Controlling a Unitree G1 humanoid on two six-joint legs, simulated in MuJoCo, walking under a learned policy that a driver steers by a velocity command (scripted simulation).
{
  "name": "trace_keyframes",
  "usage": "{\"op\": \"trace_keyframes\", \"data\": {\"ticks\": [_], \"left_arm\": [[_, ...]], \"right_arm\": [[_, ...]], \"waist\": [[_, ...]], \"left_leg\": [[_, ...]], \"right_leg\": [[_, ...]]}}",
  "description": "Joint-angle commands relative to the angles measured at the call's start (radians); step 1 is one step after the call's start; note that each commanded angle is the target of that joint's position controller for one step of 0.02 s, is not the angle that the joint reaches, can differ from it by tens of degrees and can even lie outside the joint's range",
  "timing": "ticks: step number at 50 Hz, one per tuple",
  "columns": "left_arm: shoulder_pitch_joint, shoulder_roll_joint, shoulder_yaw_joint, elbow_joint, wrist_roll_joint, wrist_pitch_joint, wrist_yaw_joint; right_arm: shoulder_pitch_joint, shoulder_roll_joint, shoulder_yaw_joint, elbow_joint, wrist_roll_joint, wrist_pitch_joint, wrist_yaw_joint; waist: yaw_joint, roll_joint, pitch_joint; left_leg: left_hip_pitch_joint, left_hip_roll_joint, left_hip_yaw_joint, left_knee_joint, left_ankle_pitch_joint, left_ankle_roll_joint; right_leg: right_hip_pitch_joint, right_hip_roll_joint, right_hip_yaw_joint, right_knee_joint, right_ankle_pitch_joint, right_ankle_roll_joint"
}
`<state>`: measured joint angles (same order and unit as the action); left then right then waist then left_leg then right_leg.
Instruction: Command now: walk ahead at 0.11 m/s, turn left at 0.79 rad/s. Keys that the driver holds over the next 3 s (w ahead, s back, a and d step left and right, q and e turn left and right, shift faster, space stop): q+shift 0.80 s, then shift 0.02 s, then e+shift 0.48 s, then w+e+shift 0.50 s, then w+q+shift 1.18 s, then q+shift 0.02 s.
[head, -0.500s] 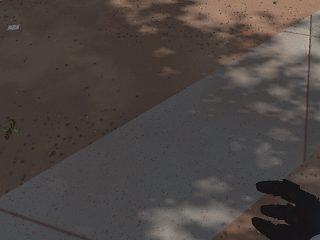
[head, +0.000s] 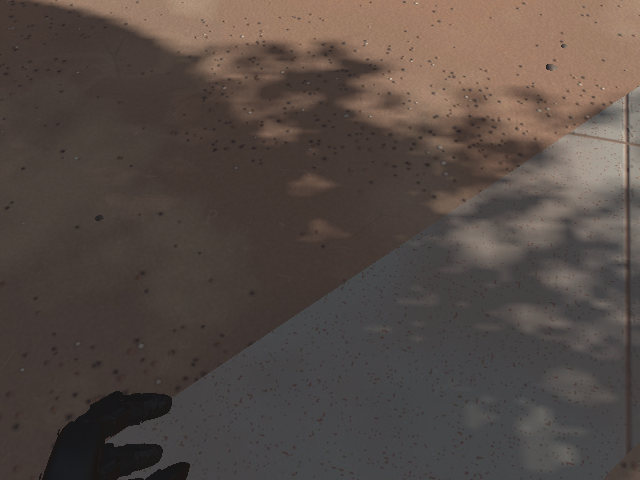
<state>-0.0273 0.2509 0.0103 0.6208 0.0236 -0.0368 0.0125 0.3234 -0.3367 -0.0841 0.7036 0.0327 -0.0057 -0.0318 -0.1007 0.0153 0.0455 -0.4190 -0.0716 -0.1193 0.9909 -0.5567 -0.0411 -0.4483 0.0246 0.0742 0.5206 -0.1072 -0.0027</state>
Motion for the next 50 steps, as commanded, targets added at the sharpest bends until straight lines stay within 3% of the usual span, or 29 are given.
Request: {"op": "trace_keyframes", "data": {"ticks": [1, 3, 5, 8, 11, 13, 15, 16, 17, 18, 19, 20, 21, 22, 24, 28, 34, 36, 37, 38, 39, 40, 41, 42, 43, 44, 46, 48, 50], "left_arm": [[0.039, 0.106, 0.046, -0.058, -0.005, 0.016, 0.009], [0.005, 0.129, 0.058, -0.044, 0.006, 0.014, 0.015], [0.027, 0.131, 0.067, -0.019, 0.006, 0.009, 0.024], [0.049, 0.155, 0.083, 0.005, -0.004, 0.012, 0.032], [0.048, 0.200, 0.103, 0.016, -0.014, 0.018, 0.023], [0.067, 0.218, 0.115, 0.028, -0.030, 0.015, 0.010], [0.076, 0.212, 0.119, 0.039, -0.050, 0.013, 0.001], [0.121, 0.181, 0.115, 0.059, -0.053, 0.015, -0.004], [0.164, 0.137, 0.107, 0.065, -0.033, 0.021, -0.010], [0.107, 0.112, 0.093, -0.020, 0.005, 0.021, -0.005], [0.011, 0.166, 0.107, -0.032, 0.003, 0.017, 0.005], [0.000, 0.171, 0.110, -0.034, -0.019, 0.015, 0.011], [0.040, 0.172, 0.113, -0.010, -0.019, 0.016, 0.022], [0.062, 0.185, 0.117, 0.000, -0.010, 0.018, 0.029], [0.093, 0.171, 0.115, 0.017, -0.006, 0.014, 0.022], [0.065, 0.121, 0.092, 0.022, -0.022, 0.008, 0.008], [0.075, 0.153, 0.100, 0.026, -0.032, -0.004, -0.013], [0.117, 0.168, 0.110, 0.038, -0.035, -0.011, -0.018], [0.152, 0.182, 0.119, 0.050, -0.033, -0.012, -0.017], [0.167, 0.234, 0.132, 0.046, -0.020, -0.006, -0.010], [0.141, 0.285, 0.138, 0.046, 0.008, 0.008, -0.005], [0.111, 0.231, 0.128, 0.019, 0.020, 0.003, -0.002], [0.076, 0.176, 0.112, 0.000, 0.011, 0.005, 0.007], [0.060, 0.150, 0.102, -0.002, -0.002, 0.012, 0.014], [0.068, 0.146, 0.095, 0.003, -0.016, 0.017, 0.018], [0.087, 0.151, 0.089, 0.012, -0.020, 0.023, 0.019], [0.120, 0.145, 0.080, 0.031, -0.015, 0.026, 0.011], [0.098, 0.121, 0.067, 0.039, -0.021, 0.030, -0.006], [0.148, 0.202, 0.094, 0.044, -0.038, 0.044, -0.016]], "right_arm": [[0.097, -0.146, -0.042, -0.057, 0.001, 0.037, -0.016], [0.068, -0.113, -0.040, -0.088, -0.012, 0.056, -0.016], [0.023, -0.063, -0.026, -0.120, -0.011, 0.056, -0.011], [-0.048, -0.035, -0.011, -0.154, -0.013, 0.053, 0.011], [-0.077, -0.050, -0.012, -0.168, -0.010, 0.058, 0.037], [-0.092, -0.072, -0.021, -0.178, -0.008, 0.069, 0.048], [-0.070, -0.075, -0.033, -0.173, -0.009, 0.079, 0.052], [-0.033, -0.099, -0.048, -0.160, -0.015, 0.080, 0.043], [0.023, -0.203, -0.080, -0.157, -0.017, 0.075, 0.026], [-0.006, -0.326, -0.094, -0.199, -0.043, 0.056, 0.022], [0.000, -0.269, -0.085, -0.211, -0.064, 0.029, 0.035], [-0.024, -0.247, -0.074, -0.201, -0.061, 0.011, 0.037], [-0.084, -0.215, -0.067, -0.204, -0.036, 0.009, 0.028], [-0.135, -0.183, -0.055, -0.217, -0.017, 0.018, 0.018], [-0.178, -0.161, -0.043, -0.237, -0.025, 0.032, 0.002], [-0.157, -0.174, -0.053, -0.238, -0.016, 0.041, -0.013], [-0.179, -0.184, -0.062, -0.251, -0.012, 0.053, -0.004], [-0.206, -0.175, -0.060, -0.257, -0.003, 0.056, -0.001], [-0.219, -0.159, -0.054, -0.261, 0.002, 0.058, -0.001], [-0.163, -0.099, -0.037, -0.257, -0.003, 0.060, 0.002], [-0.121, -0.080, -0.031, -0.279, 0.001, 0.055, 0.006], [-0.102, -0.182, -0.060, -0.259, -0.015, 0.042, 0.012], [-0.109, -0.217, -0.073, -0.232, -0.013, 0.042, 0.015], [-0.111, -0.195, -0.068, -0.209, -0.019, 0.048, 0.012], [-0.117, -0.155, -0.054, -0.204, -0.030, 0.050, 0.009], [-0.119, -0.109, -0.036, -0.203, -0.028, 0.048, 0.012], [-0.145, -0.043, -0.006, -0.208, -0.031, 0.037, 0.010], [-0.156, 0.024, 0.025, -0.201, -0.051, 0.028, 0.015], [-0.175, -0.022, 0.007, -0.191, -0.037, 0.022, 0.014]], "waist": [[0.065, -0.134, -0.177], [0.045, -0.136, -0.125], [0.058, -0.137, -0.134], [0.082, -0.127, -0.167], [0.084, -0.152, -0.173], [0.088, -0.163, -0.164], [0.063, -0.142, -0.164], [0.056, -0.090, -0.158], [0.056, 0.143, -0.124], [0.088, 0.396, -0.127], [0.006, 0.236, -0.197], [0.037, 0.182, -0.166], [0.080, 0.115, -0.144], [0.101, 0.117, -0.139], [0.127, 0.119, -0.168], [0.106, 0.111, -0.183], [0.095, 0.180, -0.167], [0.119, 0.187, -0.163], [0.136, 0.165, -0.166], [0.106, 0.023, -0.212], [0.047, -0.296, -0.164], [0.057, -0.258, -0.136], [0.060, -0.186, -0.118], [0.064, -0.130, -0.099], [0.077, -0.110, -0.091], [0.085, -0.098, -0.082], [0.099, -0.113, -0.103], [0.094, -0.176, -0.130], [0.124, -0.241, -0.103]], "left_leg": [[-0.292, 0.125, 0.041, 0.312, 0.056, -0.059], [-0.223, 0.144, 0.069, 0.317, 0.137, -0.068], [-0.214, 0.160, 0.089, 0.234, 0.182, -0.067], [-0.165, 0.186, 0.099, 0.061, 0.236, -0.050], [-0.040, 0.171, 0.147, -0.101, 0.267, -0.015], [0.011, 0.154, 0.176, -0.203, 0.259, 0.014], [0.117, 0.117, 0.210, -0.377, 0.329, 0.058], [0.213, 0.090, 0.191, -0.453, 0.394, 0.094], [0.357, 0.232, -0.056, -0.581, 0.697, 0.174], [0.440, 0.446, -0.458, -0.612, 0.852, 0.371], [0.411, 0.438, -0.443, -0.648, 0.765, 0.403], [0.376, 0.385, -0.371, -0.655, 0.683, 0.350], [0.345, 0.332, -0.305, -0.642, 0.624, 0.292], [0.309, 0.313, -0.273, -0.628, 0.636, 0.266], [0.238, 0.259, -0.229, -0.611, 0.691, 0.252], [0.256, 0.219, -0.280, -0.582, 0.626, 0.242], [0.216, 0.189, -0.437, -0.563, 0.557, 0.228], [0.191, 0.155, -0.464, -0.533, 0.536, 0.203], [0.140, 0.117, -0.446, -0.494, 0.463, 0.173], [0.037, 0.044, -0.357, -0.341, 0.166, 0.125], [-0.172, -0.104, -0.120, -0.132, -0.087, 0.065], [-0.230, -0.011, -0.095, 0.086, -0.049, 0.019], [-0.214, 0.024, -0.065, 0.164, 0.023, 0.002], [-0.191, 0.031, -0.049, 0.206, 0.073, -0.014], [-0.198, 0.025, -0.038, 0.258, 0.103, -0.027], [-0.188, 0.015, -0.028, 0.256, 0.103, -0.033], [-0.126, 0.017, -0.010, 0.104, 0.090, -0.037], [0.030, 0.061, 0.054, -0.183, 0.064, -0.045], [0.089, 0.023, 0.106, -0.356, 0.112, -0.055]], "right_leg": [[0.352, -0.336, 0.284, -0.199, 0.069, -0.221], [0.207, -0.293, 0.142, -0.234, 0.124, -0.219], [0.222, -0.290, 0.068, -0.243, 0.174, -0.232], [0.272, -0.320, -0.002, -0.229, 0.210, -0.241], [0.252, -0.340, -0.078, -0.216, 0.199, -0.213], [0.274, -0.360, -0.105, -0.184, 0.175, -0.184], [0.263, -0.351, -0.158, -0.094, 0.095, -0.119], [0.199, -0.310, -0.199, 0.004, -0.007, -0.061], [-0.009, -0.204, -0.293, 0.274, -0.248, 0.032], [-0.336, -0.048, -0.212, 0.545, -0.569, 0.098], [-0.357, -0.039, -0.035, 0.682, -0.543, 0.076], [-0.355, -0.043, 0.001, 0.690, -0.448, 0.045], [-0.347, -0.059, 0.015, 0.657, -0.358, 0.037], [-0.321, -0.062, 0.022, 0.620, -0.305, 0.041], [-0.217, -0.026, 0.010, 0.595, -0.232, 0.057], [-0.159, 0.032, 0.032, 0.350, -0.182, 0.077], [-0.004, 0.065, 0.068, 0.113, -0.201, 0.060], [0.107, 0.054, 0.060, -0.041, -0.142, 0.042], [0.213, 0.015, 0.056, -0.151, -0.038, 0.026], [0.361, -0.168, 0.192, -0.186, -0.010, -0.040], [0.388, -0.355, 0.439, -0.239, 0.124, -0.195], [0.339, -0.432, 0.487, -0.247, 0.113, -0.266], [0.296, -0.378, 0.379, -0.229, 0.076, -0.249], [0.266, -0.302, 0.292, -0.214, 0.039, -0.216], [0.264, -0.274, 0.259, -0.209, 0.058, -0.213], [0.257, -0.255, 0.227, -0.207, 0.126, -0.221], [0.277, -0.215, 0.170, -0.193, 0.193, -0.219], [0.256, -0.166, 0.122, -0.182, 0.173, -0.192], [0.262, -0.167, 0.180, -0.159, 0.184, -0.202]]}}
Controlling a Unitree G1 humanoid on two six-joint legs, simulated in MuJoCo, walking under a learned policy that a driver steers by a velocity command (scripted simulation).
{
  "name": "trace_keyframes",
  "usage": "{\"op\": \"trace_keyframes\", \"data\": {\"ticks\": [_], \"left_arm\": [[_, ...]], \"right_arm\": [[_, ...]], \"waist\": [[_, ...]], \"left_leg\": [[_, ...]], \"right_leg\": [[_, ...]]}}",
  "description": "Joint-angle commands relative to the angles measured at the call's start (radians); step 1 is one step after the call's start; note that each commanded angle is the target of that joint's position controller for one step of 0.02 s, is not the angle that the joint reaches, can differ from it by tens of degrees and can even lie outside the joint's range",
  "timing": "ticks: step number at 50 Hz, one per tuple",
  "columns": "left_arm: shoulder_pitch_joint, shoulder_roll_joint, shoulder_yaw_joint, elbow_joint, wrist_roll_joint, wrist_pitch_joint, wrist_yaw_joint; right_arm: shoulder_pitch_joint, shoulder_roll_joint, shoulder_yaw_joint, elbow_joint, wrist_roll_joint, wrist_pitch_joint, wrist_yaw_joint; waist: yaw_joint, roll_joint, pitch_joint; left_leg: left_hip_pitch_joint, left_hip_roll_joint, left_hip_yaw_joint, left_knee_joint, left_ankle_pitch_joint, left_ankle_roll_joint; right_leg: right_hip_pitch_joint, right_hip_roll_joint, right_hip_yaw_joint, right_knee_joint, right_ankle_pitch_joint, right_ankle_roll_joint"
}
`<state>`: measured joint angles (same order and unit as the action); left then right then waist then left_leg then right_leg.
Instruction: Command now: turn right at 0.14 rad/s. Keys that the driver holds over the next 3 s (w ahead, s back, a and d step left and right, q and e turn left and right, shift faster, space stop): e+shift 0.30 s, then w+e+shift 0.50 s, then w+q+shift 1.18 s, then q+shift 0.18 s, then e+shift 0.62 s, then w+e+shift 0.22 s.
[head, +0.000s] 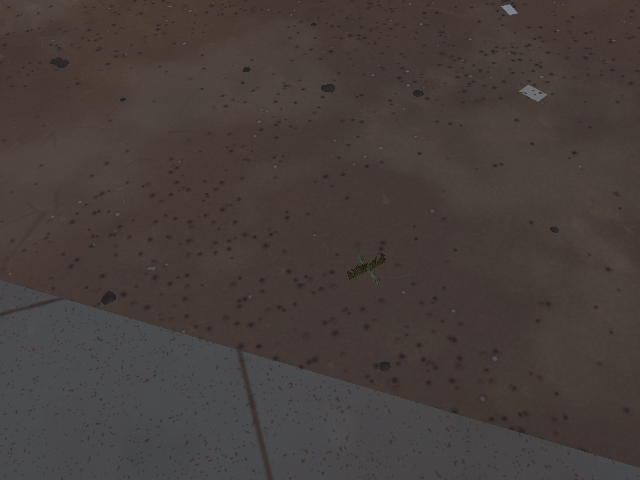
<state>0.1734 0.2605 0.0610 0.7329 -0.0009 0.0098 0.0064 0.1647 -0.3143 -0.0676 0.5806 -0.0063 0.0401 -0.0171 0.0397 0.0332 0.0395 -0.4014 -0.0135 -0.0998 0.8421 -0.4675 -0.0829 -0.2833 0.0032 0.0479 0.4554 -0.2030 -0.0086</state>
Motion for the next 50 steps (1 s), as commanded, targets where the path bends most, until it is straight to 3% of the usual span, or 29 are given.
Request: {"op": "trace_keyframes", "data": {"ticks": [1, 3, 4, 5, 6, 7, 10, 15, 17, 19, 22, 23, 24, 25, 26, 27, 29, 31, 36, 40, 42, 43, 44, 45, 46, 47, 48, 49, 50], "left_arm": [[-0.038, 0.224, 0.053, -0.068, -0.023, 0.001, -0.010], [-0.025, 0.228, 0.056, -0.075, -0.045, -0.003, -0.005], [-0.027, 0.191, 0.045, -0.083, -0.040, -0.012, -0.005], [-0.032, 0.113, 0.027, -0.109, -0.033, -0.025, -0.009], [-0.037, 0.140, 0.032, -0.116, -0.035, -0.033, -0.007], [-0.036, 0.197, 0.055, -0.109, -0.032, -0.027, -0.005], [0.028, 0.158, 0.063, -0.079, -0.030, 0.024, 0.005], [-0.063, 0.092, 0.033, -0.162, -0.029, 0.039, -0.029], [-0.076, 0.103, 0.030, -0.185, -0.035, 0.039, -0.046], [-0.071, 0.133, 0.038, -0.195, -0.040, 0.037, -0.057], [0.030, 0.130, 0.043, -0.147, -0.042, 0.022, -0.057], [0.128, 0.143, 0.054, -0.100, -0.041, 0.018, -0.050], [0.317, 0.208, 0.089, -0.035, -0.045, 0.012, -0.038], [0.420, 0.374, 0.121, -0.034, -0.041, -0.013, -0.030], [0.378, 0.323, 0.097, -0.090, -0.035, -0.057, -0.048], [0.297, 0.291, 0.082, -0.091, 0.044, -0.023, -0.037], [0.236, 0.230, 0.054, -0.093, 0.032, -0.021, -0.028], [0.197, 0.209, 0.037, -0.090, 0.017, -0.040, -0.024], [0.260, 0.231, 0.045, -0.039, 0.011, -0.066, -0.025], [0.270, 0.257, 0.052, -0.011, 0.000, -0.077, -0.011], [0.244, 0.260, 0.045, 0.012, -0.001, -0.088, -0.008], [0.253, 0.275, 0.047, 0.032, 0.012, -0.088, -0.010], [0.225, 0.275, 0.047, 0.040, 0.027, -0.084, -0.012], [0.228, 0.202, 0.028, 0.037, 0.041, -0.091, -0.008], [0.293, 0.048, -0.009, -0.019, 0.004, -0.103, -0.025], [0.245, 0.091, -0.018, -0.019, 0.021, -0.110, -0.028], [0.187, 0.138, -0.010, -0.017, 0.030, -0.105, -0.032], [0.113, 0.163, -0.012, -0.024, 0.049, -0.106, -0.036], [0.051, 0.159, -0.015, -0.047, 0.064, -0.104, -0.037]], "right_arm": [[0.003, -0.068, -0.021, -0.055, 0.011, -0.025, -0.003], [0.053, -0.100, -0.036, -0.037, 0.016, -0.030, -0.010], [0.102, -0.141, -0.047, -0.035, 0.008, -0.028, -0.019], [0.100, -0.227, -0.069, -0.030, -0.021, -0.016, -0.029], [0.082, -0.202, -0.069, -0.026, -0.041, -0.015, -0.023], [0.061, -0.137, -0.048, -0.046, -0.044, -0.025, -0.022], [-0.060, -0.078, -0.033, -0.049, -0.005, -0.047, -0.030], [-0.028, -0.111, -0.054, -0.017, -0.007, -0.036, -0.034], [0.023, -0.154, -0.071, 0.003, 0.010, -0.046, -0.019], [0.017, -0.178, -0.078, 0.013, 0.028, -0.069, -0.001], [-0.033, -0.172, -0.078, 0.027, 0.043, -0.085, 0.019], [-0.047, -0.148, -0.071, 0.031, 0.038, -0.088, 0.020], [-0.069, -0.089, -0.052, 0.020, 0.024, -0.094, 0.022], [-0.150, -0.001, -0.024, -0.075, 0.002, -0.113, 0.019], [-0.239, -0.038, -0.019, -0.126, 0.031, -0.154, 0.024], [-0.263, -0.065, -0.012, -0.105, -0.085, -0.122, 0.042], [-0.146, -0.105, -0.020, -0.043, -0.076, -0.111, 0.062], [-0.103, -0.107, -0.014, -0.015, -0.070, -0.083, 0.072], [-0.236, -0.067, 0.018, -0.040, -0.036, -0.066, 0.073], [-0.305, -0.081, 0.024, -0.076, -0.022, -0.077, 0.070], [-0.155, -0.101, 0.015, -0.025, -0.028, -0.085, 0.058], [-0.008, -0.131, -0.003, 0.021, -0.025, -0.086, 0.041], [0.211, -0.155, -0.019, 0.081, -0.020, -0.083, 0.020], [0.411, -0.219, -0.039, 0.123, -0.037, -0.088, -0.001], [0.432, -0.324, -0.059, 0.148, -0.062, -0.095, 0.005], [0.289, -0.228, -0.038, 0.143, -0.039, -0.095, 0.028], [0.192, -0.168, -0.034, 0.131, -0.027, -0.098, 0.036], [0.186, -0.131, -0.027, 0.141, -0.021, -0.101, 0.041], [0.202, -0.108, -0.017, 0.163, -0.021, -0.104, 0.042]], "waist": [[-0.025, -0.254, -0.097], [-0.050, -0.227, -0.117], [-0.065, -0.163, -0.160], [-0.042, 0.102, -0.152], [-0.064, 0.245, -0.152], [-0.077, 0.182, -0.126], [-0.023, 0.131, -0.069], [-0.074, 0.129, -0.083], [-0.098, 0.125, -0.118], [-0.086, 0.142, -0.083], [-0.010, 0.084, -0.037], [0.037, 0.036, -0.052], [0.119, -0.102, -0.093], [0.126, -0.418, -0.054], [0.147, -0.292, -0.086], [0.131, -0.206, 0.003], [0.035, -0.081, 0.052], [-0.004, -0.121, 0.057], [0.027, -0.106, 0.087], [0.038, -0.145, 0.066], [-0.027, -0.151, -0.010], [-0.090, -0.142, -0.101], [-0.205, -0.123, -0.197], [-0.281, -0.033, -0.286], [-0.189, 0.354, -0.343], [-0.132, 0.264, -0.207], [-0.088, 0.115, -0.114], [-0.092, 0.005, -0.089], [-0.082, -0.015, -0.048]], "left_leg": [[0.107, -0.055, 0.094, -0.312, 0.107, -0.004], [0.259, -0.038, 0.059, -0.500, 0.263, 0.052], [0.394, 0.070, -0.003, -0.477, 0.352, 0.093], [0.440, 0.266, -0.163, -0.450, 0.523, 0.202], [0.362, 0.403, -0.271, -0.491, 0.620, 0.328], [0.344, 0.421, -0.263, -0.505, 0.698, 0.368], [0.331, 0.316, -0.057, -0.487, 0.723, 0.280], [0.342, 0.306, 0.085, -0.483, 0.672, 0.278], [0.328, 0.345, 0.070, -0.556, 0.310, 0.274], [0.296, 0.362, 0.050, -0.613, 0.004, 0.255], [0.220, 0.347, 0.135, -0.557, -0.093, 0.209], [0.141, 0.301, 0.212, -0.441, -0.038, 0.181], [-0.020, 0.218, 0.310, -0.101, 0.119, 0.132], [-0.488, 0.042, 0.291, 0.388, -0.133, 0.040], [-0.711, -0.013, 0.034, 0.508, -0.119, 0.056], [-0.744, 0.078, 0.046, 0.496, -0.032, 0.065], [-0.550, 0.121, 0.061, 0.353, 0.131, 0.052], [-0.404, 0.108, 0.088, 0.273, 0.217, 0.019], [-0.335, 0.049, 0.121, -0.029, 0.356, -0.006], [-0.163, 0.026, 0.110, -0.222, 0.418, 0.031], [0.046, -0.013, 0.159, -0.261, 0.401, 0.082], [0.189, -0.059, 0.193, -0.240, 0.301, 0.109], [0.407, -0.061, 0.219, -0.244, 0.248, 0.132], [0.630, 0.096, 0.022, -0.233, -0.057, 0.156], [0.733, 0.318, -0.622, -0.516, -0.486, 0.271], [0.623, 0.333, -0.893, -0.667, -0.450, 0.300], [0.526, 0.315, -0.731, -0.624, -0.361, 0.328], [0.430, 0.272, -0.602, -0.605, -0.212, 0.333], [0.345, 0.218, -0.505, -0.608, -0.107, 0.320]], "right_leg": [[0.105, -0.154, 0.238, -0.073, 0.304, -0.195], [0.049, -0.144, 0.291, -0.043, 0.289, -0.149], [-0.055, -0.117, 0.273, 0.013, 0.162, -0.092], [-0.245, -0.005, 0.110, 0.185, -0.075, -0.014], [-0.299, 0.027, -0.011, 0.353, -0.369, 0.028], [-0.333, -0.007, 0.004, 0.561, -0.418, 0.058], [-0.398, -0.053, 0.008, 0.702, -0.272, 0.103], [-0.313, -0.079, -0.076, 0.470, -0.161, 0.108], [-0.239, -0.086, -0.108, 0.400, -0.169, 0.071], [-0.201, -0.079, -0.133, 0.342, -0.202, 0.021], [-0.027, -0.046, -0.208, 0.186, -0.189, -0.050], [0.132, 0.003, -0.248, 0.135, -0.174, -0.075], [0.379, 0.004, -0.151, 0.085, -0.217, -0.134], [0.570, -0.243, 0.465, -0.079, -0.336, -0.317], [0.598, -0.356, 0.814, -0.277, -0.576, -0.432], [0.500, -0.359, 0.688, -0.296, -0.537, -0.340], [0.324, -0.248, 0.467, -0.272, -0.376, -0.274], [0.197, -0.159, 0.361, -0.320, -0.285, -0.251], [0.164, -0.095, 0.290, -0.322, -0.055, -0.254], [0.187, -0.143, 0.344, -0.297, 0.203, -0.226], [0.233, -0.154, 0.280, -0.220, 0.568, -0.184], [0.275, -0.134, 0.230, -0.043, 0.820, -0.166], [0.213, -0.095, 0.170, 0.225, 0.879, -0.145], [0.016, -0.035, 0.124, 0.601, 0.650, -0.133], [-0.288, 0.165, 0.129, 0.927, -0.157, -0.087], [-0.411, 0.140, 0.171, 0.967, -0.195, -0.117], [-0.423, 0.054, 0.119, 0.953, -0.102, -0.117], [-0.387, 0.012, 0.089, 0.892, -0.060, -0.109], [-0.364, -0.014, 0.075, 0.825, -0.069, -0.096]]}}
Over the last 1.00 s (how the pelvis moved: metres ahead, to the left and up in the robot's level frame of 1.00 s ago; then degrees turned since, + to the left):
0.08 0.03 0.01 48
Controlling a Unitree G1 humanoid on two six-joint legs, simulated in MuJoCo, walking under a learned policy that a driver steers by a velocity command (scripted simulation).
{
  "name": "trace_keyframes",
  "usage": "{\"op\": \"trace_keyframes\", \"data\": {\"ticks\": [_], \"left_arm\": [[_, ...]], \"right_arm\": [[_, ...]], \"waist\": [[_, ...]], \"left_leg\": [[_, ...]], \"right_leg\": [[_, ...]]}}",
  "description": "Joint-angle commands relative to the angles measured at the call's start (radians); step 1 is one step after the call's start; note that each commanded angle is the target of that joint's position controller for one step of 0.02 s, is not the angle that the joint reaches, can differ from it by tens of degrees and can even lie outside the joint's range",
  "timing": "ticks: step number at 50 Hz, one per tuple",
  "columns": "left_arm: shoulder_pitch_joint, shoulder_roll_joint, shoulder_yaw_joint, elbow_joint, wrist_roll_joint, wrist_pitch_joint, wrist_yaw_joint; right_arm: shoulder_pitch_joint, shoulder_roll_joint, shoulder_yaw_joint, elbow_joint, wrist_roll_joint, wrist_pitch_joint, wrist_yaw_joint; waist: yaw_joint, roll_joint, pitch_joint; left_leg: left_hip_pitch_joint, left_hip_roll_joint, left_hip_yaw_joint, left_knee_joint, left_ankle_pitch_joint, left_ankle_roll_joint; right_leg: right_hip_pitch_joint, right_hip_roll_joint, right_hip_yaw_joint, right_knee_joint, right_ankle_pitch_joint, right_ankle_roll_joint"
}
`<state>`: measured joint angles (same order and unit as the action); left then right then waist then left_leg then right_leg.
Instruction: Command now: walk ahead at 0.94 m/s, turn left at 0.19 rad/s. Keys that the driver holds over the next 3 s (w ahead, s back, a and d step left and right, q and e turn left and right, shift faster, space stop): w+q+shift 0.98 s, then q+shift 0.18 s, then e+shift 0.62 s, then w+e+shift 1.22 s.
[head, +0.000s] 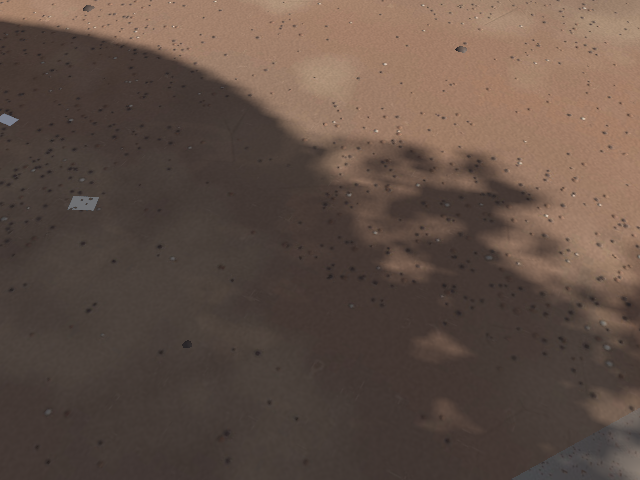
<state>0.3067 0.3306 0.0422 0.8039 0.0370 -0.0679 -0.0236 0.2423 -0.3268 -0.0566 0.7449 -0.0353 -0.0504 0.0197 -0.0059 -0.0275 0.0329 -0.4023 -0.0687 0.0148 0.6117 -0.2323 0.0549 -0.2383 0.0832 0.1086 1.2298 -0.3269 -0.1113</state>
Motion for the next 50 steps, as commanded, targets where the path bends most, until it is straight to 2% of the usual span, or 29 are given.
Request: {"op": "trace_keyframes", "data": {"ticks": [1, 4, 8, 11, 13, 14, 15, 16, 17, 18, 19, 21, 23, 24, 29, 31, 33, 34, 35, 36, 37, 38, 39, 40, 41, 43, 44, 47, 50], "left_arm": [[-0.097, 0.068, -0.006, -0.140, 0.038, -0.019, -0.011], [-0.182, 0.033, -0.035, -0.193, 0.049, -0.006, -0.020], [-0.358, 0.020, -0.065, -0.263, 0.010, -0.015, -0.044], [-0.338, 0.056, -0.048, -0.251, 0.000, -0.015, -0.028], [-0.193, 0.103, -0.019, -0.203, 0.008, -0.020, -0.002], [-0.037, 0.137, 0.003, -0.166, 0.015, -0.024, 0.017], [0.174, 0.219, 0.035, -0.151, 0.034, -0.026, 0.043], [0.170, 0.283, 0.046, -0.150, 0.052, -0.014, 0.048], [0.061, 0.217, 0.044, -0.155, 0.030, -0.006, 0.050], [-0.004, 0.122, 0.025, -0.162, 0.020, -0.007, 0.044], [-0.019, 0.078, 0.016, -0.146, 0.018, -0.012, 0.037], [0.005, 0.041, 0.006, -0.104, 0.010, -0.026, 0.036], [0.050, 0.003, -0.001, -0.056, -0.013, -0.043, 0.026], [0.062, 0.009, -0.001, -0.046, -0.016, -0.050, 0.021], [0.051, 0.041, 0.005, -0.003, -0.011, -0.065, 0.029], [0.090, 0.092, 0.013, 0.010, -0.009, -0.064, 0.037], [0.110, 0.160, 0.029, 0.007, -0.007, -0.043, 0.055], [0.079, 0.190, 0.037, -0.004, -0.003, -0.026, 0.063], [0.024, 0.202, 0.041, -0.027, 0.001, -0.011, 0.064], [0.011, 0.179, 0.040, -0.031, 0.010, -0.002, 0.048], [0.009, 0.044, 0.005, -0.070, 0.027, -0.012, 0.028], [0.061, 0.078, 0.003, -0.187, -0.005, -0.032, 0.031], [-0.040, 0.123, -0.001, -0.200, 0.004, -0.054, 0.031], [-0.054, 0.126, -0.004, -0.193, 0.001, -0.062, 0.029], [-0.066, 0.115, -0.007, -0.184, 0.015, -0.054, 0.031], [-0.025, 0.096, -0.014, -0.169, 0.044, -0.008, 0.030], [-0.038, 0.080, -0.016, -0.179, 0.045, 0.010, 0.027], [-0.236, 0.021, -0.040, -0.268, 0.024, 0.016, 0.008], [-0.300, 0.006, -0.047, -0.284, -0.007, 0.008, -0.001]], "right_arm": [[0.137, -0.070, -0.016, 0.027, 0.006, -0.017, 0.003], [0.189, -0.087, -0.018, 0.068, 0.019, -0.034, -0.007], [0.144, -0.142, -0.045, 0.043, 0.023, -0.039, -0.007], [0.180, -0.167, -0.056, 0.055, 0.041, -0.043, 0.004], [0.197, -0.192, -0.062, 0.067, 0.040, -0.039, 0.004], [0.185, -0.194, -0.064, 0.066, 0.042, -0.042, 0.008], [0.160, -0.113, -0.043, 0.039, 0.043, -0.053, 0.005], [0.225, 0.020, -0.010, -0.010, 0.076, -0.047, -0.002], [0.184, -0.034, -0.010, -0.011, 0.055, -0.027, -0.008], [0.116, -0.063, -0.018, -0.006, 0.033, -0.012, -0.002], [0.076, -0.056, -0.018, -0.003, 0.023, -0.003, 0.010], [0.043, -0.021, -0.014, -0.014, 0.008, 0.023, 0.035], [-0.031, 0.011, -0.003, -0.049, 0.004, 0.046, 0.048], [-0.067, 0.018, 0.003, -0.078, 0.003, 0.050, 0.055], [-0.277, 0.002, 0.035, -0.173, 0.007, 0.046, 0.089], [-0.303, -0.006, 0.041, -0.176, 0.007, 0.045, 0.094], [-0.194, -0.049, 0.030, -0.139, 0.007, 0.044, 0.082], [-0.052, -0.089, 0.014, -0.099, 0.005, 0.042, 0.072], [0.168, -0.137, -0.012, -0.031, 0.004, 0.040, 0.056], [0.294, -0.180, -0.042, 0.027, 0.013, 0.039, 0.027], [0.218, -0.266, -0.066, 0.020, 0.030, 0.054, 0.001], [0.178, -0.349, -0.083, -0.037, -0.001, 0.063, 0.000], [0.180, -0.297, -0.083, -0.049, 0.010, 0.067, -0.012], [0.139, -0.242, -0.071, -0.032, 0.011, 0.059, -0.020], [0.102, -0.211, -0.061, -0.022, 0.012, 0.045, -0.022], [0.061, -0.165, -0.040, -0.025, 0.019, 0.011, -0.027], [0.059, -0.153, -0.034, -0.022, 0.025, -0.003, -0.024], [0.057, -0.157, -0.042, -0.020, 0.026, -0.028, -0.016], [0.093, -0.175, -0.057, -0.006, 0.037, -0.030, -0.004]], "waist": [[-0.004, 0.086, -0.015], [0.017, 0.110, 0.059], [-0.007, 0.105, 0.083], [-0.008, 0.084, 0.037], [0.060, 0.033, -0.070], [0.141, 0.006, -0.165], [0.230, -0.093, -0.304], [0.146, -0.298, -0.370], [0.101, -0.237, -0.251], [0.088, -0.114, -0.136], [0.075, -0.051, -0.070], [0.040, -0.094, -0.012], [0.029, -0.075, 0.017], [0.022, -0.083, 0.018], [0.000, -0.007, 0.103], [-0.008, -0.002, 0.090], [-0.082, -0.059, 0.001], [-0.166, -0.075, -0.078], [-0.264, -0.081, -0.168], [-0.284, 0.009, -0.207], [-0.171, 0.242, -0.141], [-0.109, 0.258, -0.355], [-0.141, 0.065, -0.282], [-0.079, -0.017, -0.101], [-0.024, -0.070, -0.025], [0.054, -0.088, 0.035], [0.068, -0.076, 0.047], [0.030, -0.021, 0.099], [-0.025, 0.027, 0.058]], "left_leg": [[0.283, 0.237, -0.568, -0.383, -0.289, 0.183], [0.180, 0.211, -0.506, -0.446, -0.195, 0.224], [-0.024, 0.156, -0.390, -0.539, -0.058, 0.181], [0.046, 0.187, -0.394, -0.480, 0.157, 0.141], [0.117, 0.141, -0.339, -0.208, 0.463, 0.100], [0.039, 0.086, -0.294, 0.044, 0.488, 0.075], [-0.101, 0.025, -0.220, 0.384, 0.230, 0.056], [-0.318, -0.034, -0.138, 0.653, -0.273, 0.045], [-0.414, 0.038, -0.114, 0.750, -0.161, 0.055], [-0.429, 0.091, -0.096, 0.734, -0.085, 0.056], [-0.403, 0.125, -0.093, 0.695, -0.046, 0.048], [-0.373, 0.160, -0.088, 0.656, -0.028, 0.033], [-0.421, 0.175, -0.069, 0.659, 0.002, 0.033], [-0.440, 0.179, -0.057, 0.650, 0.031, 0.031], [-0.320, 0.133, 0.095, 0.301, 0.232, 0.060], [-0.167, 0.056, 0.186, 0.176, 0.246, 0.095], [-0.013, -0.015, 0.209, 0.147, 0.181, 0.126], [0.149, -0.039, 0.185, 0.145, 0.143, 0.150], [0.389, -0.042, 0.120, 0.116, 0.113, 0.191], [0.624, -0.017, 0.025, 0.045, 0.069, 0.224], [0.692, 0.137, -0.236, 0.067, 0.146, 0.260], [0.945, 0.310, -0.719, -0.146, -0.008, 0.460], [0.846, 0.330, -0.815, -0.321, -0.191, 0.418], [0.647, 0.305, -0.751, -0.381, -0.185, 0.376], [0.483, 0.260, -0.670, -0.389, -0.091, 0.349], [0.237, 0.180, -0.533, -0.394, 0.070, 0.334], [0.150, 0.149, -0.488, -0.409, 0.075, 0.327], [-0.034, 0.055, -0.390, -0.450, 0.141, 0.280], [0.005, 0.033, -0.365, -0.402, 0.381, 0.206]], "right_leg": [[-0.394, -0.111, 0.014, -0.002, 0.034, 0.029], [-0.426, -0.153, -0.017, -0.174, -0.010, 0.091], [-0.160, -0.119, -0.099, -0.542, 0.215, 0.139], [-0.005, -0.094, -0.107, -0.631, 0.309, 0.132], [0.179, -0.047, -0.127, -0.692, 0.192, 0.112], [0.381, -0.086, -0.106, -0.679, 0.137, 0.094], [0.587, -0.328, 0.145, -0.736, -0.229, 0.059], [0.649, -0.573, 0.638, -0.969, -0.591, 0.006], [0.517, -0.549, 0.724, -1.023, -0.622, -0.026], [0.410, -0.499, 0.530, -0.997, -0.476, -0.018], [0.319, -0.448, 0.360, -0.996, -0.263, -0.008], [0.231, -0.381, 0.149, -1.015, -0.025, 0.028], [0.234, -0.352, 0.008, -1.029, 0.175, 0.055], [0.233, -0.366, -0.036, -1.032, 0.286, 0.051], [0.158, -0.276, -0.321, -1.117, 0.597, 0.089], [0.183, -0.272, -0.379, -1.064, 1.001, 0.109], [0.265, -0.303, -0.380, -0.867, 1.380, 0.123], [0.249, -0.326, -0.366, -0.675, 1.457, 0.119], [0.153, -0.340, -0.338, -0.407, 1.423, 0.105], [-0.045, -0.252, -0.334, -0.041, 0.819, 0.101], [-0.363, -0.082, -0.312, 0.354, -0.145, 0.120], [-0.643, -0.051, -0.091, 0.515, -0.187, 0.140], [-0.697, -0.106, -0.015, 0.412, -0.084, 0.132], [-0.669, -0.146, -0.020, 0.286, -0.029, 0.130], [-0.593, -0.176, -0.026, 0.205, -0.039, 0.140], [-0.451, -0.214, -0.022, 0.079, -0.082, 0.175], [-0.409, -0.227, -0.033, -0.005, -0.107, 0.190], [-0.291, -0.218, -0.089, -0.306, 0.143, 0.204], [-0.134, -0.149, -0.112, -0.546, 0.421, 0.173]]}}
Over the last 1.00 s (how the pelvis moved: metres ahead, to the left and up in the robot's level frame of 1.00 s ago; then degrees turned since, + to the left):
0.31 -0.23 -0.02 -42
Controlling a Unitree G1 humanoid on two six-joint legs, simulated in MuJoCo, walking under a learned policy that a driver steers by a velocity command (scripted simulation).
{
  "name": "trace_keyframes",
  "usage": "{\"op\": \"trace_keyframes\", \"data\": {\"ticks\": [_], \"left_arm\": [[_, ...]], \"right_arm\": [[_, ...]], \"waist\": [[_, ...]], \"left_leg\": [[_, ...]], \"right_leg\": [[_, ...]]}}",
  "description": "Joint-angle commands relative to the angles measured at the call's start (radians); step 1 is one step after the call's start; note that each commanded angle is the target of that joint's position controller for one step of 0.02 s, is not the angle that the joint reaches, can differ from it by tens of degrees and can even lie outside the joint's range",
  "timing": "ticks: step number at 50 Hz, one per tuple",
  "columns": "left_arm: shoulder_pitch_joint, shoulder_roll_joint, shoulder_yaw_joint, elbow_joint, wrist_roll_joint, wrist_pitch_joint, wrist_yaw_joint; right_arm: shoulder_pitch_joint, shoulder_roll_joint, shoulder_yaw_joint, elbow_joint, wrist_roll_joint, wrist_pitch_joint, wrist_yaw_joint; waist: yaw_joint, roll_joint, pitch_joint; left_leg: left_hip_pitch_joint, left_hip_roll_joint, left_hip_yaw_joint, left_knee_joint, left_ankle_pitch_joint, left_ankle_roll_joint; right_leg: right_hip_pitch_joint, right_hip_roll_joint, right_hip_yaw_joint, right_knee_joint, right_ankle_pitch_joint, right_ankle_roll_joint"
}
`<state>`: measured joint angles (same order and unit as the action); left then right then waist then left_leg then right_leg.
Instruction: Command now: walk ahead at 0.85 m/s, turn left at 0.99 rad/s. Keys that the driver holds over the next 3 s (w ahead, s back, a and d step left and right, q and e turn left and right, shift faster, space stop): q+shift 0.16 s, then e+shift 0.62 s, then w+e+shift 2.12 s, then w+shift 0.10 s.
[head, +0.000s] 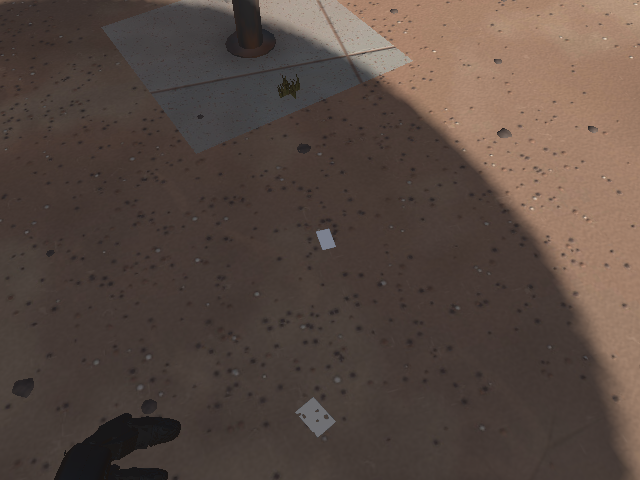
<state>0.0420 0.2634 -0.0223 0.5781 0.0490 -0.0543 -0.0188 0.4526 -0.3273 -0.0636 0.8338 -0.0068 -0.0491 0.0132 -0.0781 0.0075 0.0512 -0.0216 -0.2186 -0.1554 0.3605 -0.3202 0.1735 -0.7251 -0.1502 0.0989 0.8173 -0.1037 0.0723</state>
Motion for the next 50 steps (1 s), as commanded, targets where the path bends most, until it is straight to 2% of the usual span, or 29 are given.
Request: {"op": "trace_keyframes", "data": {"ticks": [1, 3, 5, 6, 7, 8, 9, 10, 12, 14, 16, 20, 23, 24, 25, 26, 27, 29, 32, 36, 39, 42, 43, 44, 45, 46, 47, 49, 50], "left_arm": [[-0.041, 0.081, 0.019, -0.060, -0.020, -0.009, -0.002], [0.005, 0.123, 0.034, -0.048, -0.011, -0.018, 0.016], [0.239, 0.195, 0.065, 0.008, -0.013, -0.035, 0.040], [0.341, 0.216, 0.092, 0.014, -0.069, -0.058, 0.050], [0.394, 0.250, 0.088, 0.001, -0.026, -0.057, 0.050], [0.342, 0.258, 0.108, -0.006, -0.025, -0.041, 0.045], [0.259, 0.188, 0.098, -0.033, -0.022, -0.028, 0.053], [0.188, 0.140, 0.085, -0.019, -0.019, -0.021, 0.050], [0.143, 0.128, 0.075, 0.007, -0.028, -0.027, 0.032], [0.107, 0.127, 0.077, 0.047, -0.042, -0.045, 0.013], [0.068, 0.157, 0.088, 0.067, -0.057, -0.045, 0.005], [0.097, 0.236, 0.118, 0.089, -0.083, -0.017, 0.016], [0.099, 0.216, 0.117, 0.086, -0.095, 0.001, 0.025], [0.122, 0.170, 0.106, 0.084, -0.087, 0.003, 0.025], [0.176, 0.092, 0.085, 0.073, -0.061, 0.004, 0.019], [0.270, 0.118, 0.092, 0.071, -0.081, 0.014, 0.022], [0.264, 0.193, 0.115, 0.082, -0.086, 0.032, 0.028], [0.275, 0.206, 0.136, 0.102, -0.085, 0.074, 0.051], [0.268, 0.156, 0.133, 0.075, -0.075, 0.103, 0.057], [0.184, 0.096, 0.111, 0.015, -0.070, 0.100, 0.027], [0.175, 0.122, 0.119, -0.009, -0.071, 0.108, 0.001], [0.253, 0.142, 0.136, 0.018, -0.084, 0.121, -0.010], [0.352, 0.161, 0.151, 0.069, -0.086, 0.119, -0.005], [0.505, 0.190, 0.168, 0.137, -0.090, 0.110, 0.006], [0.578, 0.276, 0.178, 0.142, -0.082, 0.086, 0.013], [0.488, 0.325, 0.173, 0.056, -0.057, 0.030, -0.008], [0.403, 0.268, 0.155, 0.042, -0.051, 0.000, -0.010], [0.339, 0.217, 0.132, 0.027, -0.070, -0.010, 0.005], [0.313, 0.259, 0.147, 0.038, -0.021, 0.026, 0.013]], "right_arm": [[-0.088, -0.182, -0.054, -0.084, 0.011, -0.025, 0.003], [-0.049, -0.193, -0.062, -0.069, 0.012, -0.011, -0.008], [-0.113, -0.218, -0.069, -0.087, 0.015, -0.012, -0.012], [-0.073, 0.008, -0.007, -0.112, 0.052, -0.003, -0.020], [0.048, 0.053, 0.019, -0.143, 0.044, 0.002, -0.024], [0.064, -0.082, -0.004, -0.174, 0.068, 0.010, -0.024], [-0.053, -0.134, -0.017, -0.192, 0.069, 0.025, -0.029], [-0.110, -0.133, -0.021, -0.200, 0.060, 0.038, -0.032], [-0.126, -0.074, -0.009, -0.212, 0.037, 0.054, -0.030], [-0.125, -0.004, 0.017, -0.212, 0.022, 0.055, -0.029], [-0.167, 0.015, 0.033, -0.209, -0.001, 0.039, -0.027], [-0.280, -0.047, 0.023, -0.228, 0.007, 0.032, -0.020], [-0.298, -0.090, -0.001, -0.241, -0.005, 0.034, -0.029], [-0.281, -0.126, -0.014, -0.248, -0.016, 0.035, -0.038], [-0.244, -0.187, -0.027, -0.263, -0.031, 0.046, -0.055], [-0.243, -0.170, -0.030, -0.258, -0.043, 0.062, -0.052], [-0.289, -0.116, -0.016, -0.273, -0.027, 0.062, -0.048], [-0.395, -0.054, -0.002, -0.274, -0.012, 0.054, -0.046], [-0.446, -0.051, -0.009, -0.260, -0.020, 0.044, -0.054], [-0.430, -0.076, -0.031, -0.236, -0.014, 0.045, -0.066], [-0.413, -0.116, -0.054, -0.219, 0.001, 0.047, -0.055], [-0.405, -0.138, -0.071, -0.200, 0.045, 0.033, -0.029], [-0.411, -0.106, -0.066, -0.194, 0.046, 0.032, -0.028], [-0.444, -0.048, -0.053, -0.198, 0.029, 0.035, -0.023], [-0.469, 0.058, -0.026, -0.217, 0.003, 0.032, -0.011], [-0.579, 0.013, -0.030, -0.301, 0.027, -0.004, -0.007], [-0.640, -0.072, -0.049, -0.311, 0.059, -0.040, 0.002], [-0.540, -0.091, -0.060, -0.254, 0.022, -0.073, 0.001], [-0.454, -0.057, -0.031, -0.203, -0.109, -0.026, 0.024]], "waist": [[0.029, -0.003, 0.022], [0.032, 0.008, -0.038], [0.174, 0.022, -0.162], [0.197, -0.100, -0.343], [0.149, -0.338, -0.507], [0.133, -0.370, -0.555], [0.154, -0.260, -0.403], [0.129, -0.160, -0.252], [0.079, -0.098, -0.117], [0.038, -0.088, -0.086], [0.035, -0.083, -0.127], [0.055, -0.103, -0.157], [0.026, -0.101, -0.133], [0.024, -0.062, -0.146], [0.044, 0.149, -0.213], [0.056, 0.275, -0.292], [0.053, 0.201, -0.236], [0.094, 0.143, -0.144], [0.115, 0.132, -0.113], [0.087, 0.108, -0.152], [0.085, 0.130, -0.168], [0.133, 0.119, -0.177], [0.169, 0.079, -0.165], [0.225, -0.065, -0.118], [0.218, -0.350, -0.013], [0.230, -0.335, 0.000], [0.209, -0.199, 0.062], [0.128, -0.120, 0.032], [0.112, -0.118, 0.022]], "left_leg": [[-0.314, 0.187, -0.198, -0.099, 0.594, 0.063], [-0.180, 0.170, -0.221, 0.073, 0.811, -0.007], [-0.197, 0.127, -0.220, 0.428, 0.810, -0.085], [-0.365, 0.104, -0.206, 0.710, 0.081, -0.141], [-0.591, 0.021, -0.105, 1.010, -0.418, -0.172], [-0.665, 0.127, -0.053, 1.176, -0.298, -0.209], [-0.688, 0.175, 0.001, 1.155, -0.208, -0.234], [-0.692, 0.202, 0.043, 1.119, -0.163, -0.247], [-0.626, 0.231, 0.051, 1.040, -0.175, -0.244], [-0.518, 0.253, 0.062, 0.786, -0.180, -0.225], [-0.380, 0.245, 0.104, 0.523, -0.044, -0.220], [-0.274, 0.193, 0.090, 0.294, 0.194, -0.211], [-0.127, 0.199, 0.084, 0.114, 0.325, -0.162], [-0.041, 0.288, 0.028, 0.074, 0.430, -0.120], [0.106, 0.533, -0.157, 0.088, 0.739, -0.022], [0.074, 0.687, -0.294, 0.028, 0.640, 0.122], [0.019, 0.627, -0.268, -0.016, 0.454, 0.133], [-0.080, 0.530, -0.118, -0.053, 0.265, 0.062], [-0.179, 0.499, 0.037, -0.079, 0.330, 0.051], [-0.140, 0.521, 0.148, -0.048, 0.407, 0.052], [-0.128, 0.557, 0.192, -0.017, 0.439, 0.032], [-0.229, 0.566, 0.209, -0.035, -0.151, -0.041], [-0.335, 0.528, 0.246, 0.037, -0.320, -0.081], [-0.489, 0.450, 0.328, 0.284, -0.409, -0.132], [-0.838, 0.331, 0.359, 0.805, -0.415, -0.197], [-1.056, 0.208, 0.115, 0.879, -0.309, -0.182], [-1.083, 0.264, 0.056, 0.866, -0.184, -0.147], [-0.964, 0.289, 0.042, 0.743, 0.010, -0.145], [-0.826, 0.293, 0.113, 0.710, 0.127, -0.184]], "right_leg": [[0.374, 0.114, -0.112, -0.183, 0.210, -0.022], [0.455, 0.179, -0.095, -0.284, 0.164, -0.039], [0.725, 0.159, -0.060, -0.370, 0.232, -0.055], [1.055, -0.051, 0.121, -0.267, 0.375, -0.108], [1.281, -0.343, 0.444, -0.222, 0.670, -0.226], [1.214, -0.395, 0.610, -0.319, 0.425, -0.302], [1.065, -0.292, 0.464, -0.366, 0.350, -0.279], [0.891, -0.225, 0.307, -0.385, 0.396, -0.261], [0.647, -0.152, 0.196, -0.452, 0.491, -0.282], [0.513, -0.120, 0.118, -0.509, 0.547, -0.293], [0.462, -0.068, 0.036, -0.500, 0.669, -0.296], [0.483, -0.057, 0.071, -0.469, 0.499, -0.285], [0.401, 0.000, 0.127, -0.386, 0.181, -0.203], [0.337, 0.061, 0.113, -0.296, 0.008, -0.152], [0.191, 0.164, 0.015, -0.038, -0.423, -0.083], [0.112, 0.178, -0.060, 0.186, -0.598, -0.043], [0.077, 0.132, -0.045, 0.317, -0.537, -0.020], [0.048, 0.090, -0.050, 0.405, -0.420, 0.014], [0.103, 0.070, -0.084, 0.403, -0.305, 0.049], [0.195, 0.041, -0.112, 0.157, -0.237, 0.028], [0.296, 0.058, -0.160, 0.013, -0.227, -0.012], [0.483, 0.090, -0.221, -0.139, -0.218, -0.097], [0.609, 0.128, -0.241, -0.164, -0.261, -0.134], [0.732, 0.121, -0.160, -0.256, -0.377, -0.195], [0.808, -0.084, 0.252, -0.365, -0.543, -0.307], [0.761, -0.205, 0.763, -0.673, -0.884, -0.454], [0.735, -0.233, 0.724, -0.727, -0.871, -0.425], [0.705, -0.156, 0.546, -0.660, -0.640, -0.354], [0.616, -0.051, 0.381, -0.672, -0.495, -0.285]]}}
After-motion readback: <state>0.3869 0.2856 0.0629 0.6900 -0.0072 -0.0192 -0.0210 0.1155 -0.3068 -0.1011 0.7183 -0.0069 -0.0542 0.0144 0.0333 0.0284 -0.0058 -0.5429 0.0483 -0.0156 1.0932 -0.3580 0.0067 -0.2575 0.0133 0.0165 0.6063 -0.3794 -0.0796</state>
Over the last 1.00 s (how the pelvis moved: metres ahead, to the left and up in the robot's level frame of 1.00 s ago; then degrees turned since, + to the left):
0.84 0.21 0.01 50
